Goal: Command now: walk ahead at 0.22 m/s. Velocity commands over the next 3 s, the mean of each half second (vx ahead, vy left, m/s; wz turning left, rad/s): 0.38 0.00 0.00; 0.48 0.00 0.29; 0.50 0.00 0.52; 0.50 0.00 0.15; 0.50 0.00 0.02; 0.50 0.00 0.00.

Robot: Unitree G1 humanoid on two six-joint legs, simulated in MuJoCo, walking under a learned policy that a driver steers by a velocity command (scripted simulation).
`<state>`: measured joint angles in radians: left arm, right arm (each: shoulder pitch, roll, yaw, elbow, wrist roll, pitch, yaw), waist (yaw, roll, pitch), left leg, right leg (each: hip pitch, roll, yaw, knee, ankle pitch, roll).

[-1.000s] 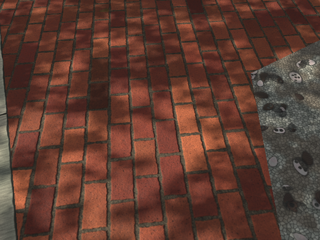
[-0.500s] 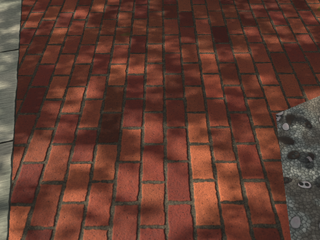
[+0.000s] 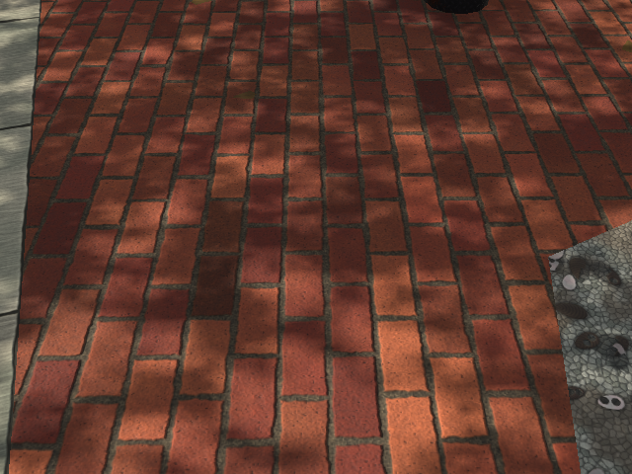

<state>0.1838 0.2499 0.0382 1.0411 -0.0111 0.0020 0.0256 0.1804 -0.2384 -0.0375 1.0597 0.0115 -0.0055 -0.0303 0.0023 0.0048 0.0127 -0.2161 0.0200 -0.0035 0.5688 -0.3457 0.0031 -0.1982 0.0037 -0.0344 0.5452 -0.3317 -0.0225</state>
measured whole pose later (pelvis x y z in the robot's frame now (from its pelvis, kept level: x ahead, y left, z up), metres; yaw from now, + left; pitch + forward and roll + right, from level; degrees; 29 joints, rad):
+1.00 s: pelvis +0.45 -0.01 +0.01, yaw +11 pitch +0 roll -3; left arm 0.30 0.24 0.06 1.03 0.01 -0.10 0.02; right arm 0.14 -0.25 -0.09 0.91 0.02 -0.05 0.01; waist 0.05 0.02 0.01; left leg -0.72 0.13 -0.05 0.81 0.04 0.04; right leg 0.04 0.05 -0.23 0.20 -0.24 -0.04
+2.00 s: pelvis +1.00 +0.20 +0.02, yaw +30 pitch +2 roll -1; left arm 0.34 0.25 0.05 0.92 -0.01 -0.09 -0.02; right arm 0.14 -0.27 -0.06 0.75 0.00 -0.07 0.00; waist 0.07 0.04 0.01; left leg -0.67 0.12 -0.05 0.77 -0.07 0.00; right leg -0.09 0.06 -0.04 0.24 -0.19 -0.05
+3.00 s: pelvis +1.48 +0.47 +0.02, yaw +30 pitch +2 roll -1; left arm 0.32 0.26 0.05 0.91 0.00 -0.09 -0.02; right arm 0.17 -0.29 -0.06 0.82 0.00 -0.07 -0.01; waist 0.05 0.04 0.01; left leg -0.66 0.13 -0.04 0.93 -0.15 0.00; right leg -0.14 0.06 -0.06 0.27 -0.16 -0.07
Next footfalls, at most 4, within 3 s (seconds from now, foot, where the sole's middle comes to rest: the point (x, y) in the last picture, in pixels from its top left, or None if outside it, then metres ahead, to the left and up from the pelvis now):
0.60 right None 0.42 -0.11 -0.77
1.18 left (252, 404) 0.69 0.18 -0.77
1.68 right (285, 281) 1.04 0.12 -0.77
2.20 left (159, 244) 1.17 0.48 -0.77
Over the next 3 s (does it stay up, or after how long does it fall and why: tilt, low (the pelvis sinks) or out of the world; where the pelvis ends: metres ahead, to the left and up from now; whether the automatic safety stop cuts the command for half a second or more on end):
stays up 1.48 0.47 0.02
